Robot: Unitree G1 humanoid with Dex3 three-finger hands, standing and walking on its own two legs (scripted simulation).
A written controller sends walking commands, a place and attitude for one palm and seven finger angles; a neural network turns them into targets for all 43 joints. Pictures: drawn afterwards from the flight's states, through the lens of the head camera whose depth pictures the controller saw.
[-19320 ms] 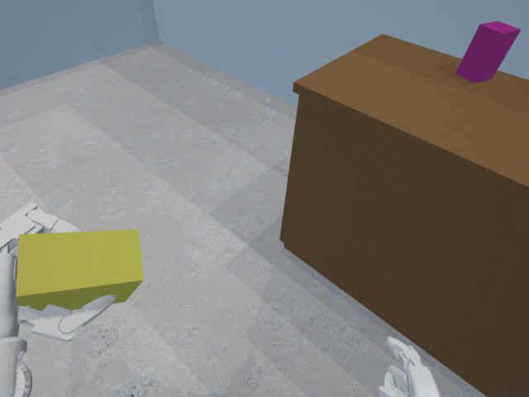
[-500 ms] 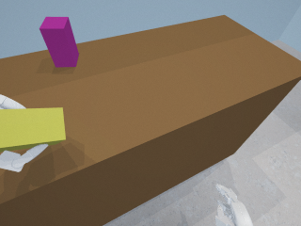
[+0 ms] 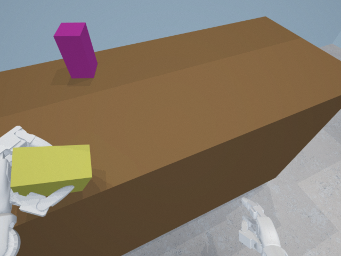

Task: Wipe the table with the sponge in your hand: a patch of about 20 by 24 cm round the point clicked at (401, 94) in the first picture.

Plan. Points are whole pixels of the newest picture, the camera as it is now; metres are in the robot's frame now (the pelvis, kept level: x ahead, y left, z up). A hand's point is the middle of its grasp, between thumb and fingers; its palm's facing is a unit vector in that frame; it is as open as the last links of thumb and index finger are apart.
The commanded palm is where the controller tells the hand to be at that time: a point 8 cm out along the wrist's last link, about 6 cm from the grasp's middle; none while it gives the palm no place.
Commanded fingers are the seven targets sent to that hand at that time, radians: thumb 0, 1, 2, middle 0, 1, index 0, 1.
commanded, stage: look again from close up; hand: left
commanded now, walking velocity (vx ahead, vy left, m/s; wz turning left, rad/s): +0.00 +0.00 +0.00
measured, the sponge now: (63, 171) +0.23 +0.22 +0.13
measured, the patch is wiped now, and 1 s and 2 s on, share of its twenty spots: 0.00 0.00 0.00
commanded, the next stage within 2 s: come to a stop and stand still in 0.26 s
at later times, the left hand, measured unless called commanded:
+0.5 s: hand (42, 181) +0.20 +0.23 +0.16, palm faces +0.40 -0.83 -0.39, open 9.9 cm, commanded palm +0.14 +0.27 +0.18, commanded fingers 0.00 0.10 1.30 -1.20 -1.60 -1.20 -1.60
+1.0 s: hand (31, 160) +0.23 +0.26 +0.17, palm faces +0.42 -0.83 -0.36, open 9.9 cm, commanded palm +0.16 +0.28 +0.18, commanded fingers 0.00 0.10 1.30 -1.20 -1.60 -1.20 -1.60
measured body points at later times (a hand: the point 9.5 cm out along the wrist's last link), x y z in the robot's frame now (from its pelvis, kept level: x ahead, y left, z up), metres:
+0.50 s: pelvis -0.02 -0.01 +0.00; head -0.01 -0.01 +0.45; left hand +0.17 +0.27 +0.18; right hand +0.14 -0.25 -0.08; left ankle -0.01 +0.10 -0.74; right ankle +0.05 -0.13 -0.74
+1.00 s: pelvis +0.00 +0.00 +0.00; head +0.01 +0.02 +0.45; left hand +0.20 +0.30 +0.19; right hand +0.16 -0.22 -0.08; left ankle -0.01 +0.10 -0.74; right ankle +0.05 -0.13 -0.74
